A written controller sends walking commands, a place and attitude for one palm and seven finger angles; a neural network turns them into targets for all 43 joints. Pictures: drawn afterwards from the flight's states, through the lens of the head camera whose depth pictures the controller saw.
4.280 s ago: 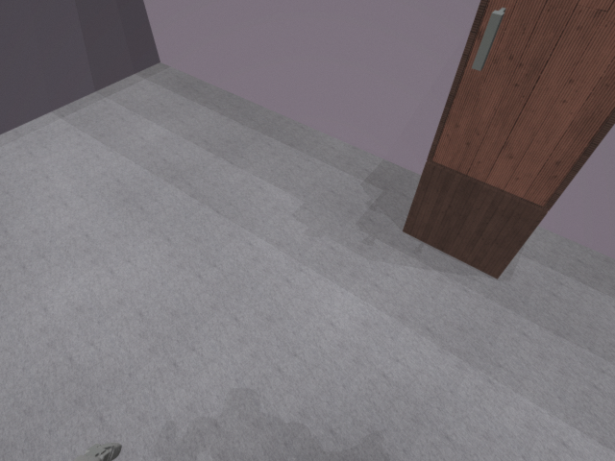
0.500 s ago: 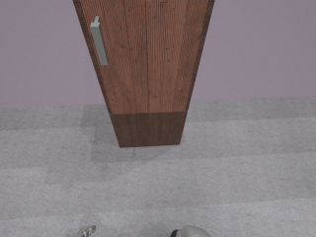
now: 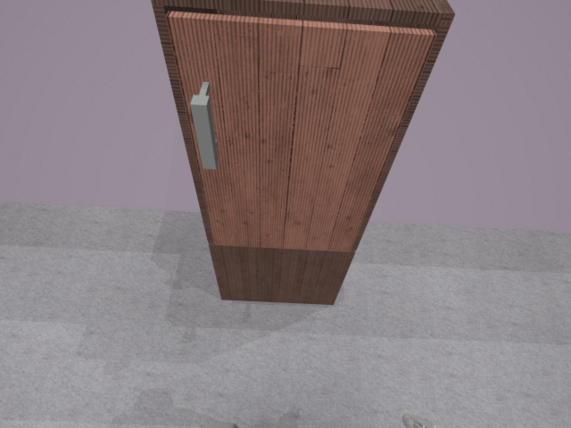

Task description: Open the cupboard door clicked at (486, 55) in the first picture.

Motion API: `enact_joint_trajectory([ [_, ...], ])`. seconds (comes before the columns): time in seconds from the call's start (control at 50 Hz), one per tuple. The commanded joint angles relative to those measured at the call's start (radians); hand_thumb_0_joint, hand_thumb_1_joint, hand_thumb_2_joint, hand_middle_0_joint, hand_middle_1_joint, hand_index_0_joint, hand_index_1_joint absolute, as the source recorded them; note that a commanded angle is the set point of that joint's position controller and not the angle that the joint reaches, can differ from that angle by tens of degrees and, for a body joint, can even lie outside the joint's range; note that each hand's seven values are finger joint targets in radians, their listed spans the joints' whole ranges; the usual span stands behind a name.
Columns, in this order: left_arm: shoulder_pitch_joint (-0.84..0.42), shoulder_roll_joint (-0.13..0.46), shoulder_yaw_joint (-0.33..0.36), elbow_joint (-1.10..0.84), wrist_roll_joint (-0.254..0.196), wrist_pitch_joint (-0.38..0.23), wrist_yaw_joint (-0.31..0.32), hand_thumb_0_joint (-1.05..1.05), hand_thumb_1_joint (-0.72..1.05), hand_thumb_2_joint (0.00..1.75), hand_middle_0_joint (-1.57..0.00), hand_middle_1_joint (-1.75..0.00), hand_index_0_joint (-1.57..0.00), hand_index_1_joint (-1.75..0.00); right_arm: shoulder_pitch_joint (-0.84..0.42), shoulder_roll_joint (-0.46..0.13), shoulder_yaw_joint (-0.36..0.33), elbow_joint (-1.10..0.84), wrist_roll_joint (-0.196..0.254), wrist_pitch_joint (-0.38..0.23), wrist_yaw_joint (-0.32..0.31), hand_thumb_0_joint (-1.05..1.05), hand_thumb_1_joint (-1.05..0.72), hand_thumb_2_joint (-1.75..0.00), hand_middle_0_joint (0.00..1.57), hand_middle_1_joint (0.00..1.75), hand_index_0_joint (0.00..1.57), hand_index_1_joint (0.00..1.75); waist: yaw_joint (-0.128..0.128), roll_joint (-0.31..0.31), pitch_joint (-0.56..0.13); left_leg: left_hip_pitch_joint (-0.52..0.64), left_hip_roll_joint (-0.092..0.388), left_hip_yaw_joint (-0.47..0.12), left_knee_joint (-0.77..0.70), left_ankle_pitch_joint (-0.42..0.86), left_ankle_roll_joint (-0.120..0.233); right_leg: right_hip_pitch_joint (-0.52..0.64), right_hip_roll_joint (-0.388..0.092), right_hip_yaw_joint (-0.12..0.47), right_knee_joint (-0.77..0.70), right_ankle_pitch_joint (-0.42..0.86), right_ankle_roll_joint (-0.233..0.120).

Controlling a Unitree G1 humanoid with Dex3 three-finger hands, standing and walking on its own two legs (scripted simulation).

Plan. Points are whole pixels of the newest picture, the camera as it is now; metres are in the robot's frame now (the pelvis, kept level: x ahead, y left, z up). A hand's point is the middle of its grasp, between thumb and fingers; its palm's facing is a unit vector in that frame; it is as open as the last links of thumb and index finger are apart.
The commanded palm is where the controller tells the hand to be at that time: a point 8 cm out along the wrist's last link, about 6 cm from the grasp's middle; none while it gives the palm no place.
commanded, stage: come to a stop and stand still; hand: left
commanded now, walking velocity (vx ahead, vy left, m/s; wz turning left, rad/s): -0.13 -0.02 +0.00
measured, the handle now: (207, 126) +0.55 +0.19 +0.09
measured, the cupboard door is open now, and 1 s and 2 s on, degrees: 0 0 0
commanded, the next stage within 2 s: look again from close up in 0.76 s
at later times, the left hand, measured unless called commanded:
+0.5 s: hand out of the picture -0.01 +0.12 -0.18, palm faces +0.07 -0.98 -0.20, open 7.3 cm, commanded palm none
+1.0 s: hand out of the picture -0.09 +0.11 -0.18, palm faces +0.05 -0.98 -0.17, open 7.4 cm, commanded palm none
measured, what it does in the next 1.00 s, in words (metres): steps on the spot: right foot, then left foot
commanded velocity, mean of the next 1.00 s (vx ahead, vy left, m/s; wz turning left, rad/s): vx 0.00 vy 0.00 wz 0.00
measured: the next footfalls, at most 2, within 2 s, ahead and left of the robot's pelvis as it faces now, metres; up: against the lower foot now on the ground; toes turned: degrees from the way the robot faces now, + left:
right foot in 0.22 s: +0.05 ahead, -0.15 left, +0.00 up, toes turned -4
left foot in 0.48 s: +0.03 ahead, +0.07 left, +0.00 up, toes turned +7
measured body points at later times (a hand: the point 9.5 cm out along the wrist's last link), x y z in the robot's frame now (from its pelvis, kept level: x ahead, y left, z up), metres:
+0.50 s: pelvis -0.05 -0.06 +0.00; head -0.03 -0.06 +0.45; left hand -0.01 +0.17 -0.16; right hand -0.03 -0.30 -0.16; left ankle -0.07 +0.06 -0.74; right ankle -0.03 -0.17 -0.74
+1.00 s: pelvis -0.06 -0.05 +0.00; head -0.06 -0.06 +0.45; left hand -0.10 +0.16 -0.16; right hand -0.07 -0.27 -0.16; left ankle -0.07 +0.06 -0.74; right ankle -0.03 -0.17 -0.74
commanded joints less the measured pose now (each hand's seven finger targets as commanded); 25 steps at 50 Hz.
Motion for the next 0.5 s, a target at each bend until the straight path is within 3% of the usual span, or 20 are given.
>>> enact_joint_trajectory([
  [0.0,0.071,0.086,0.035,-0.076,0.006,-0.008,0.007,0.00,0.90,0.90,-0.20,-0.30,-0.20,-0.30,0.105,-0.225,-0.068,-0.036,-0.005,0.016,-0.009,0.00,-0.90,-0.90,0.20,0.30,0.20,0.30,-0.042,0.105,-0.233,0.297,0.299,-0.224,-0.074,0.748,0.157,-0.159,-0.018,0.052,0.181,-0.021,0.009],
  [0.08,0.081,0.059,0.036,-0.091,0.007,-0.002,0.005,0.00,0.90,0.90,-0.20,-0.30,-0.20,-0.30,0.068,-0.211,-0.077,-0.050,-0.011,0.019,0.006,0.00,-0.90,-0.90,0.20,0.30,0.20,0.30,-0.036,0.181,-0.210,0.136,0.278,-0.206,-0.118,0.439,0.123,-0.045,-0.033,0.020,0.026,0.033,0.000],
  [0.12,0.133,0.058,0.034,-0.077,0.009,-0.007,0.002,0.00,0.90,0.90,-0.20,-0.30,-0.20,-0.30,0.044,-0.210,-0.078,-0.052,-0.010,0.022,0.013,0.00,-0.90,-0.90,0.20,0.30,0.20,0.30,-0.008,0.176,-0.195,0.062,0.251,-0.203,-0.110,0.247,0.092,0.046,-0.027,-0.004,-0.145,0.134,-0.005],
  [0.14,0.170,0.066,0.033,-0.062,0.013,-0.010,0.002,0.00,0.90,0.90,-0.20,-0.30,-0.20,-0.30,0.036,-0.206,-0.076,-0.054,-0.006,0.026,0.017,0.00,-0.90,-0.90,0.20,0.30,0.20,0.30,0.007,0.150,-0.181,-0.008,0.214,-0.179,-0.083,0.086,0.056,0.121,-0.022,-0.025,-0.267,0.241,-0.002],
  [0.16,0.182,0.106,0.034,-0.061,0.021,-0.017,0.004,0.00,0.90,0.90,-0.20,-0.30,-0.20,-0.30,0.050,-0.168,-0.073,-0.056,0.002,0.030,0.022,0.00,-0.90,-0.90,0.20,0.30,0.20,0.30,0.011,0.034,-0.148,-0.078,0.141,-0.145,0.004,-0.070,0.004,0.153,-0.069,0.041,-0.419,0.296,-0.010],
  [0.18,0.116,0.192,0.038,-0.087,0.031,-0.030,0.007,0.00,0.90,0.90,-0.20,-0.30,-0.20,-0.30,0.082,-0.093,-0.059,-0.073,0.010,0.038,0.029,0.00,-0.90,-0.90,0.20,0.30,0.20,0.30,-0.027,-0.230,-0.092,-0.166,0.018,-0.067,0.156,-0.262,-0.073,0.073,-0.280,0.320,-0.568,0.239,-0.091],
  [0.2,0.055,0.238,0.041,-0.123,0.027,-0.025,0.003,0.00,0.90,0.90,-0.20,-0.30,-0.20,-0.30,0.042,-0.104,-0.057,-0.092,0.006,0.048,0.035,0.00,-0.90,-0.90,0.20,0.30,0.20,0.30,-0.006,-0.215,-0.049,-0.101,0.001,-0.110,0.292,-0.339,-0.076,-0.104,-0.375,0.362,-0.640,0.187,-0.179],
  [0.22,0.017,0.227,0.042,-0.128,0.029,-0.027,0.004,0.00,0.90,0.90,-0.20,-0.30,-0.20,-0.30,0.013,-0.102,-0.057,-0.087,0.000,0.056,0.033,0.00,-0.90,-0.90,0.20,0.30,0.20,0.30,-0.007,-0.210,-0.020,-0.092,-0.002,-0.152,0.385,-0.332,-0.063,-0.167,-0.339,0.358,-0.637,0.185,-0.195],
  [0.24,-0.020,0.208,0.038,-0.124,0.028,-0.030,0.005,0.00,0.90,0.90,-0.20,-0.30,-0.20,-0.30,0.044,-0.106,-0.055,-0.070,-0.001,0.058,0.032,0.00,-0.90,-0.90,0.20,0.30,0.20,0.30,-0.029,-0.220,-0.005,-0.102,-0.002,-0.170,0.441,-0.292,-0.056,-0.160,-0.298,0.314,-0.615,0.225,-0.190],
  [0.26,-0.053,0.184,0.032,-0.123,0.026,-0.031,0.003,0.00,0.90,0.90,-0.20,-0.30,-0.20,-0.30,0.092,-0.113,-0.057,-0.042,-0.001,0.052,0.032,0.00,-0.90,-0.90,0.20,0.30,0.20,0.30,-0.051,-0.193,-0.015,-0.096,-0.002,-0.160,0.472,-0.251,-0.057,-0.127,-0.255,0.236,-0.580,0.299,-0.177],
  [0.28,-0.060,0.173,0.029,-0.123,0.023,-0.033,0.001,0.00,0.90,0.90,-0.20,-0.30,-0.20,-0.30,0.127,-0.115,-0.054,-0.023,0.000,0.046,0.032,0.00,-0.90,-0.90,0.20,0.30,0.20,0.30,-0.057,-0.168,-0.031,-0.091,-0.003,-0.148,0.473,-0.230,-0.063,-0.091,-0.231,0.188,-0.552,0.368,-0.170],
  [0.3,-0.056,0.168,0.027,-0.119,0.023,-0.034,0.004,0.00,0.90,0.90,-0.20,-0.30,-0.20,-0.30,0.143,-0.108,-0.050,-0.013,0.003,0.040,0.030,0.00,-0.90,-0.90,0.20,0.30,0.20,0.30,-0.056,-0.149,-0.044,-0.082,-0.001,-0.138,0.434,-0.234,-0.068,-0.058,-0.226,0.162,-0.533,0.434,-0.169],
  [0.34,-0.010,0.175,0.029,-0.101,0.023,-0.038,0.005,0.00,0.90,0.90,-0.20,-0.30,-0.20,-0.30,0.140,-0.095,-0.039,-0.009,0.005,0.030,0.025,0.00,-0.90,-0.90,0.20,0.30,0.20,0.30,-0.031,-0.115,-0.066,-0.058,-0.002,-0.122,0.302,-0.251,-0.075,0.024,-0.229,0.165,-0.501,0.532,-0.184],
  [0.36,0.014,0.178,0.028,-0.087,0.019,-0.038,0.004,0.00,0.90,0.90,-0.20,-0.30,-0.20,-0.30,0.141,-0.089,-0.035,-0.005,0.005,0.027,0.022,0.00,-0.90,-0.90,0.20,0.30,0.20,0.30,-0.020,-0.105,-0.075,-0.034,-0.005,-0.115,0.221,-0.235,-0.077,0.048,-0.224,0.172,-0.492,0.537,-0.184],
  [0.38,0.016,0.177,0.028,-0.074,0.014,-0.038,0.004,0.00,0.90,0.90,-0.20,-0.30,-0.20,-0.30,0.164,-0.086,-0.028,0.005,0.005,0.022,0.018,0.00,-0.90,-0.90,0.20,0.30,0.20,0.30,-0.025,-0.106,-0.091,0.006,-0.002,-0.114,0.120,-0.191,-0.078,0.066,-0.218,0.175,-0.477,0.527,-0.177],
  [0.42,0.004,0.158,0.022,-0.057,0.003,-0.037,0.004,0.00,0.90,0.90,-0.20,-0.30,-0.20,-0.30,0.229,-0.084,-0.018,0.044,0.004,0.009,0.013,0.00,-0.90,-0.90,0.20,0.30,0.20,0.30,-0.045,-0.056,-0.107,0.137,0.007,-0.130,-0.085,-0.028,-0.070,0.036,-0.182,0.149,-0.443,0.452,-0.121],
  [0.44,0.024,0.128,0.016,-0.053,-0.004,-0.036,0.001,0.00,0.90,0.90,-0.20,-0.30,-0.20,-0.30,0.231,-0.112,-0.015,0.053,0.001,-0.003,0.009,0.00,-0.90,-0.90,0.20,0.30,0.20,0.30,-0.028,0.048,-0.107,0.173,0.071,-0.210,-0.128,0.085,-0.045,0.001,-0.126,0.118,-0.416,0.404,-0.080],
  [0.46,0.036,0.110,0.009,-0.048,-0.005,-0.035,-0.002,0.00,0.90,0.90,-0.20,-0.30,-0.20,-0.30,0.200,-0.141,-0.013,0.048,-0.002,-0.009,0.007,0.00,-0.90,-0.90,0.20,0.30,0.20,0.30,-0.005,0.102,-0.103,0.129,0.127,-0.252,-0.144,0.127,-0.022,0.035,-0.088,0.089,-0.431,0.381,-0.049],
  [0.48,0.033,0.109,0.006,-0.037,-0.003,-0.036,-0.004,0.00,0.90,0.90,-0.20,-0.30,-0.20,-0.30,0.176,-0.146,-0.011,0.054,-0.002,-0.012,0.004,0.00,-0.90,-0.90,0.20,0.30,0.20,0.30,0.000,0.099,-0.103,0.086,0.130,-0.252,-0.150,0.090,-0.019,0.078,-0.076,0.073,-0.437,0.385,-0.036],
])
